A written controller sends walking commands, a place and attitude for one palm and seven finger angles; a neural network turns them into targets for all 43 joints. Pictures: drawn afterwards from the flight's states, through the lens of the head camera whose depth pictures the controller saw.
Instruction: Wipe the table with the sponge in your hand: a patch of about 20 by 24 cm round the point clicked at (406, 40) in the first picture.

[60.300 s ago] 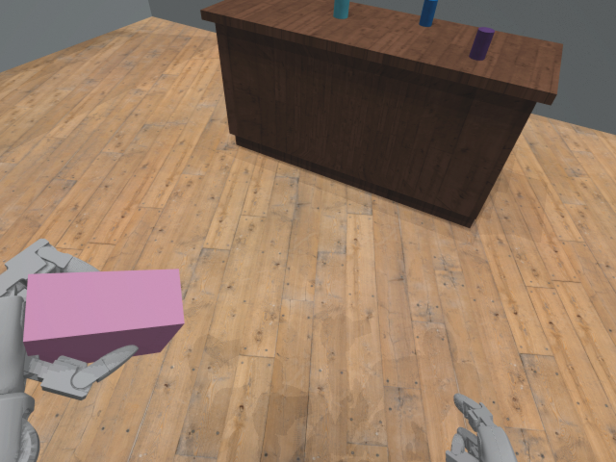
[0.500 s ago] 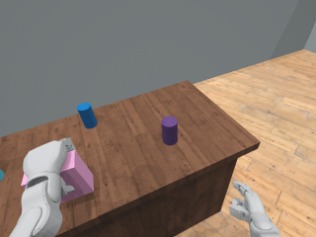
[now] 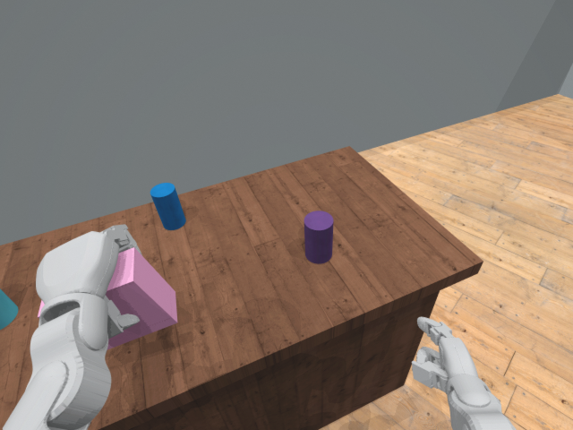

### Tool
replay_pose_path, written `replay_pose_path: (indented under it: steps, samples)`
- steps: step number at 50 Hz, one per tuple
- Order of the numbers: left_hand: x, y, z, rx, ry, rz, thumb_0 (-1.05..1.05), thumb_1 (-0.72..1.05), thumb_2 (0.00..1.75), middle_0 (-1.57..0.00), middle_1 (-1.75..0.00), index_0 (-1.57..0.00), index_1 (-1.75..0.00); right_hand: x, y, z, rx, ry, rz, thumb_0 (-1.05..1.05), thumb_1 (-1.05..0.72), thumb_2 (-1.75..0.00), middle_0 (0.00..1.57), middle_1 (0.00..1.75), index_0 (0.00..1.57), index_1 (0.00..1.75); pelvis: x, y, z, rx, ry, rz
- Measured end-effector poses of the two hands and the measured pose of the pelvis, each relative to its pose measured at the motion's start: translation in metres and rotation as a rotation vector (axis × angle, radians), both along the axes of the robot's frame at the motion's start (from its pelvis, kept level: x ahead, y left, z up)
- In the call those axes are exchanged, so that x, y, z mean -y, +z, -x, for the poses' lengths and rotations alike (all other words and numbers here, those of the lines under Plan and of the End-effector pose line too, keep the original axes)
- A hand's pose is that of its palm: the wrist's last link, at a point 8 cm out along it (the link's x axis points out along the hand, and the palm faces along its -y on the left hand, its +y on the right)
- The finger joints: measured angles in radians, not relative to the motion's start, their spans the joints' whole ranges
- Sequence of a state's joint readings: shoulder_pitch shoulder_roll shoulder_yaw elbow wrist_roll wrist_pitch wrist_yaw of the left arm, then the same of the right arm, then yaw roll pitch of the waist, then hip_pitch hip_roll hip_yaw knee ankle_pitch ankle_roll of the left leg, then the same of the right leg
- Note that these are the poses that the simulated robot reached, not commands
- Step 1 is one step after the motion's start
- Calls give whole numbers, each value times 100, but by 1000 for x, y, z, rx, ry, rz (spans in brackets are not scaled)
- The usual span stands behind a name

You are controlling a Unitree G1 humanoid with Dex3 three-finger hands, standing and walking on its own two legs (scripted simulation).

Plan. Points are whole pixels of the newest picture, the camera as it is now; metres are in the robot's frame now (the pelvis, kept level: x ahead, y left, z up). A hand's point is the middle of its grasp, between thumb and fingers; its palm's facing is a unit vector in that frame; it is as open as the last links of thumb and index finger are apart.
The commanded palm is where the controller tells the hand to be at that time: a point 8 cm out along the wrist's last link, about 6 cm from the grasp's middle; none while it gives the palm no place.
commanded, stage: lift the sponge slowly off the table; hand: left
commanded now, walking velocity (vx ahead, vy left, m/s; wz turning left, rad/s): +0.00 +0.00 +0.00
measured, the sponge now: (123, 309) +0.23 +0.28 +0.08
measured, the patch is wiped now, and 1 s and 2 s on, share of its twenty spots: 1.00 1.00 1.00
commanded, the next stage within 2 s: bring the sponge back beside the body in 0.18 s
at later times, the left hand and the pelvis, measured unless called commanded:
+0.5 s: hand (117, 279) +0.24 +0.27 +0.13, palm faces +0.21 -0.25 -0.95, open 9.8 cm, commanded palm +0.19 +0.27 +0.20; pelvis +0.00 +0.01 +0.00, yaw -1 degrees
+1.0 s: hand (103, 297) +0.21 +0.28 +0.13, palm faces +0.20 -0.21 -0.96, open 9.8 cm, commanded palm +0.17 +0.28 +0.19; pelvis +0.00 +0.00 +0.00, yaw +0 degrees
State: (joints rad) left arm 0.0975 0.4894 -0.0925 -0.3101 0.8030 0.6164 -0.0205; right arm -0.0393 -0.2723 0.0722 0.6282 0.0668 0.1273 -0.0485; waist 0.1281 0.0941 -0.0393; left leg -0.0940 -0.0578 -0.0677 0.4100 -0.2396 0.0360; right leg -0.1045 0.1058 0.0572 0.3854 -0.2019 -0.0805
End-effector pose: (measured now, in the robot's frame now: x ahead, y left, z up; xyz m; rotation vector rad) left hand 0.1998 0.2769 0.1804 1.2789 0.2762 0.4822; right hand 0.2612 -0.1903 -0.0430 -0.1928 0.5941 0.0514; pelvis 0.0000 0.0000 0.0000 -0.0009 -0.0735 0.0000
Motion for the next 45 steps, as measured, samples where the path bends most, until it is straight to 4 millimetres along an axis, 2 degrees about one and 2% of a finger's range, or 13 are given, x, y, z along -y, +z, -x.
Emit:
replay_pose_path:
  steps: [10, 19, 31, 36, 45]
  samples:
    - [8, 19, -11, 68, -53, -8, -1, -50, 106, -72, -138, -80, -132, -20, 0, 3, -3, 22, -25, 1, -90, -90, 20, 30, 20, 30, -6, 1, 5, -1, -1, 0]
    - [10, 7, -16, 30, -50, 43, -1, -49, 106, -72, -138, -79, -132, -20, -3, 8, -28, 18, -32, 1, -90, -90, 21, 30, 21, 30, -8, 1, 3, -16, -15, -1]
    - [-5, 3, 6, 26, 6, 30, -1, -49, 106, -72, -138, -79, -132, -1, -3, 5, -31, -5, 4, 1, -90, -90, 20, 30, 20, 30, -6, 0, -3, -7, -13, 3]
    - [-7, -2, 12, 2, 18, 32, -1, -49, 106, -72, -138, -79, -132, -3, -1, 1, -16, 0, 4, 1, -90, -90, 20, 30, 20, 30, -5, 0, -2, -4, -7, 4]
    - [0, -3, 16, 1, -14, 15, -1, -49, 106, -72, -138, -79, -132, -14, 1, 1, 2, 25, -13, 1, -90, -90, 20, 30, 20, 30, -3, 0, 2, 3, -3, 3]
